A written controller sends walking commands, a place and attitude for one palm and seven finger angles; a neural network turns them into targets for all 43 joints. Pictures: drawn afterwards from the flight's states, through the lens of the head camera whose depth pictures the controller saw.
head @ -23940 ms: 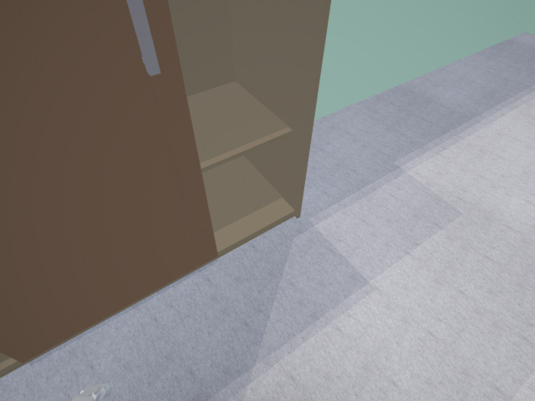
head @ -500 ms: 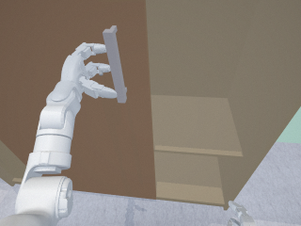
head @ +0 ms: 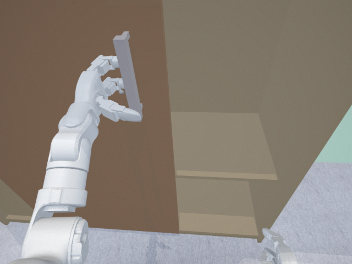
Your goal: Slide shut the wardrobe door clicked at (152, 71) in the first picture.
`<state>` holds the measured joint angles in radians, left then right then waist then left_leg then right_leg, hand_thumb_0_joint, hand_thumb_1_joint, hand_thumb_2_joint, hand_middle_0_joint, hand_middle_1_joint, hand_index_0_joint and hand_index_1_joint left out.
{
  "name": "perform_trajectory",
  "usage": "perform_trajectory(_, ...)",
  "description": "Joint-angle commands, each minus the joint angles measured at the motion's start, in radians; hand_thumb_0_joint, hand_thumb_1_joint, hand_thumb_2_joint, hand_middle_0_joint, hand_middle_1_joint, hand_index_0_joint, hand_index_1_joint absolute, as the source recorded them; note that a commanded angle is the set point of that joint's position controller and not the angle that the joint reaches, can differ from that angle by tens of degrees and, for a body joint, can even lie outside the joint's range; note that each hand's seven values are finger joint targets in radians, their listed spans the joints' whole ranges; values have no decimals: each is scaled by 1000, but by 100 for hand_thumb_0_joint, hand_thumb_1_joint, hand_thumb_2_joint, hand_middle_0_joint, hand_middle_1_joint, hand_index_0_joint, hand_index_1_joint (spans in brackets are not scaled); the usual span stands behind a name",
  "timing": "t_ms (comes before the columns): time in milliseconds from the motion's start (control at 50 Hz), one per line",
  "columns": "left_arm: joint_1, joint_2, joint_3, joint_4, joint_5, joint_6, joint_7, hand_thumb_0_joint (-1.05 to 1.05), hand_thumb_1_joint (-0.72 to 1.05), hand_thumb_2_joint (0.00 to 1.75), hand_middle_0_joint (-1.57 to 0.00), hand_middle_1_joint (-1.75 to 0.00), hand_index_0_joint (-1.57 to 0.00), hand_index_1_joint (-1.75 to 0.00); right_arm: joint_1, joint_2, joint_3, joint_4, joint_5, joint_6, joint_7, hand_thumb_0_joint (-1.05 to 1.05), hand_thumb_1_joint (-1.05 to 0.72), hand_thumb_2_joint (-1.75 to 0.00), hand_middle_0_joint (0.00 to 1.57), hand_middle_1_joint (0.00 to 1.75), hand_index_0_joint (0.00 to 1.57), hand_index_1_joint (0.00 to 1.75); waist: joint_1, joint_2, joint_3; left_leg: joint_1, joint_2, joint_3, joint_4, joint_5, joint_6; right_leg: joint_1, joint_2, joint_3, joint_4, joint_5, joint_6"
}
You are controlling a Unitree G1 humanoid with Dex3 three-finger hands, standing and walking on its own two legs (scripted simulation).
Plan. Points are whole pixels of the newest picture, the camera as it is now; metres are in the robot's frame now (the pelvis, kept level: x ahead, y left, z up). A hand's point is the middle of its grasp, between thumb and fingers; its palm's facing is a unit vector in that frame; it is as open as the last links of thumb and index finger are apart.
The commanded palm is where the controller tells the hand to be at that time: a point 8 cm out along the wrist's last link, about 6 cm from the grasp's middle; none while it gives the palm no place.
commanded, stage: slide the fingers in behind the handle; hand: left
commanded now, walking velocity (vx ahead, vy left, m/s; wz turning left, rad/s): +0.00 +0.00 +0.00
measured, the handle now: (132, 79) +0.44 +0.12 +0.23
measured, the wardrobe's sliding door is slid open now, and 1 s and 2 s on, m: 0.42 0.42 0.42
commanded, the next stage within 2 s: grip the handle and tug to test in 1.20 s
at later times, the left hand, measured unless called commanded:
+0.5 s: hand (129, 92) +0.39 +0.12 +0.24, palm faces +0.00 -1.00 -0.03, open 14.0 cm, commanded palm +0.37 +0.16 +0.23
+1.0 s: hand (134, 91) +0.39 +0.11 +0.24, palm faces -0.02 -1.00 -0.01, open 14.0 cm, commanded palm +0.36 +0.16 +0.23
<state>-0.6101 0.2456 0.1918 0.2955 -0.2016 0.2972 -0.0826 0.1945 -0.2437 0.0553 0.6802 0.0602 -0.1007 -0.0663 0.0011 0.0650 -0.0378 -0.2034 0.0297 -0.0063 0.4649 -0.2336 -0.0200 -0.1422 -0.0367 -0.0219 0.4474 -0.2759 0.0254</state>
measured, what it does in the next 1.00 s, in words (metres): stands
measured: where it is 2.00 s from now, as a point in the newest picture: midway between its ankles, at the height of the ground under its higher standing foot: outside the picture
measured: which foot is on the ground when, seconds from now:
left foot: down 0.00-1.00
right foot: down 0.00-1.00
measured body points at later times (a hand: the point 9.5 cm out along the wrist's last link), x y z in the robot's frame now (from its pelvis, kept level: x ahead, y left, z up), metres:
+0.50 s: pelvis +0.01 -0.01 +0.00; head -0.01 -0.03 +0.45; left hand +0.39 +0.17 +0.24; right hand +0.20 -0.22 -0.09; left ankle +0.01 +0.13 -0.74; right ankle -0.02 -0.14 -0.74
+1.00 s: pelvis +0.01 -0.01 +0.00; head -0.02 -0.03 +0.45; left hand +0.38 +0.16 +0.24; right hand +0.19 -0.23 -0.09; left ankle +0.01 +0.13 -0.74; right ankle -0.02 -0.14 -0.74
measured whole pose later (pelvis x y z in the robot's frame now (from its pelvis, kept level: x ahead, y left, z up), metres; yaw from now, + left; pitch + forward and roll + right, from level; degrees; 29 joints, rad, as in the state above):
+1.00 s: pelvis +0.01 -0.01 +0.00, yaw +0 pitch -2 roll +0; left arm -0.57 0.18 0.14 0.19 -0.20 0.36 -0.02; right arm 0.17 -0.23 0.06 0.67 0.05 -0.02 -0.05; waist 0.01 0.07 -0.05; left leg -0.17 0.03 -0.01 0.45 -0.24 -0.03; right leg -0.12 -0.03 -0.03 0.44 -0.29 0.02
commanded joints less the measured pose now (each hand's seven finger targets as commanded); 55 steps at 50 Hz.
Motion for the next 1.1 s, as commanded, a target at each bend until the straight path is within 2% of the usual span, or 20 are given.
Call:
perform_trajectory(0,-468,151,22,-254,-4,-49,8,0,-50,30,-30,-120,-30,-120,-157,-102,-33,-167,1,-47,-6,0,-90,-90,20,30,20,30,-3,-56,-237,162,-39,12,-39,206,51,-16,54,-41,-57,259,-39)
perform_trajectory(40,-475,132,3,-236,-4,-39,12,0,-50,30,-30,-120,-30,-120,-155,-103,-33,-156,-1,-41,-7,0,-90,-90,20,30,20,30,-9,-64,-219,157,-39,8,-38,197,50,-22,56,-45,-61,243,-41)
perform_trajectory(80,-476,140,17,-257,-9,-33,14,0,-50,30,-30,-120,-30,-120,-157,-105,-36,-159,-1,-41,-7,0,-90,-90,20,30,20,30,-8,-78,-241,172,-38,8,-37,214,53,-17,56,-42,-58,269,-39)
perform_trajectory(120,-481,110,-5,-278,-10,-25,16,0,-50,30,-30,-120,-30,-120,-167,-101,-34,-166,-2,-38,-7,0,-90,-90,20,30,20,30,-8,-87,-256,179,-42,10,-33,228,54,-9,55,-41,-53,290,-38)
perform_trajectory(160,-477,122,1,-284,-6,-26,19,0,-50,30,-30,-120,-30,-120,-164,-100,-36,-161,-3,-33,-7,0,-90,-90,20,30,20,30,-8,-62,-263,184,-42,11,-30,237,53,-3,53,-40,-53,300,-39)
perform_trajectory(200,-483,73,-41,-297,-7,-21,18,0,-50,30,-30,-120,-30,-120,-168,-94,-34,-165,-2,-33,-5,0,-90,-90,20,30,20,30,-15,-71,-263,195,-44,11,-25,251,54,-12,54,-44,-49,320,-38)
perform_trajectory(260,-456,113,2,-279,-13,-13,21,0,-50,30,-30,-120,-30,-120,-169,-101,-34,-158,-5,-23,-6,0,-90,-90,20,30,20,30,-5,-102,-260,178,-46,11,-24,259,55,9,53,-43,-48,344,-38)
perform_trajectory(340,-460,79,-27,-292,-6,-7,26,0,-50,30,-30,-120,-30,-120,-180,-93,-32,-161,-7,-14,-3,0,-90,-90,20,30,20,30,-5,-71,-253,183,-50,15,-20,266,55,6,51,-44,-46,347,-39)
perform_trajectory(360,-470,78,-29,-298,-10,-8,27,0,-50,30,-30,-120,-30,-120,-180,-92,-31,-163,-6,-14,-3,0,-90,-90,20,30,20,30,-11,-96,-242,179,-48,12,-22,260,56,1,51,-44,-49,347,-37)
perform_trajectory(440,-463,62,-48,-291,-6,-3,27,0,-50,30,-30,-120,-30,-120,-186,-92,-30,-162,-7,-5,-3,0,-90,-90,20,30,20,30,-8,-79,-236,172,-51,13,-21,252,54,2,51,-44,-46,335,-39)
perform_trajectory(500,-469,90,-14,-295,-7,-1,35,0,-50,30,-30,-120,-30,-120,-186,-93,-31,-165,-9,-3,-3,0,-90,-90,20,30,20,30,-3,-87,-254,176,-49,12,-23,261,55,12,51,-43,-44,346,-39)
perform_trajectory(620,-492,23,-80,-305,-3,-3,36,0,-50,30,-30,-120,-30,-120,-193,-86,-31,-166,-6,-2,2,0,-90,-90,20,30,20,30,-15,-65,-241,188,-48,12,-21,248,52,-13,53,-46,-44,328,-40)
perform_trajectory(740,-444,87,-6,-290,7,1,79,0,-50,30,-30,-120,-30,-120,-187,-88,-31,-160,-17,13,3,0,-90,-90,20,30,20,30,12,-106,-265,165,-49,11,-28,260,53,30,53,-46,-42,329,-41)
perform_trajectory(760,-472,78,-17,-320,8,-6,79,0,-50,30,-30,-120,-30,-120,-186,-87,-30,-167,-17,13,6,0,-90,-90,20,30,20,30,4,-119,-268,164,-49,12,-32,260,55,34,51,-44,-44,337,-39)
perform_trajectory(820,-468,79,-17,-318,10,-5,71,0,-50,30,-30,-120,-30,-120,-193,-85,-30,-172,-15,17,3,0,-90,-90,20,30,20,30,4,-98,-262,169,-50,21,-30,262,56,30,51,-40,-45,351,-38)
perform_trajectory(840,-438,115,13,-294,13,-2,74,0,-50,30,-30,-120,-30,-120,-189,-90,-31,-165,-17,22,3,0,-90,-90,20,30,20,30,15,-92,-255,155,-49,17,-31,259,52,43,51,-42,-44,339,-43)
perform_trajectory(860,-451,86,-9,-321,6,-4,70,0,-50,30,-30,-120,-30,-120,-195,-85,-29,-176,-15,21,4,0,-90,-90,20,30,20,30,8,-87,-254,162,-49,20,-34,251,54,35,51,-39,-49,337,-40)
perform_trajectory(900,-414,109,19,-330,1,-3,67,0,-50,30,-30,-120,-30,-120,-198,-87,-30,-181,-14,19,4,0,-90,-90,20,30,20,30,15,-105,-259,161,-47,21,-35,256,55,45,52,-40,-47,346,-40)
perform_trajectory(1020,-384,60,-29,-373,1,6,56,0,-50,30,-30,-120,-30,-120,-206,-84,-31,-193,-8,18,7,0,-90,-90,20,30,20,30,9,-85,-248,170,-44,26,-36,259,53,30,54,-43,-47,345,-40)
perform_trajectory(1080,-373,70,-18,-389,-1,9,62,0,-50,30,-30,-120,-30,-120,-207,-84,-31,-194,-9,18,10,0,-90,-90,20,30,20,30,12,-77,-250,171,-44,21,-35,253,51,29,55,-43,-49,333,-42)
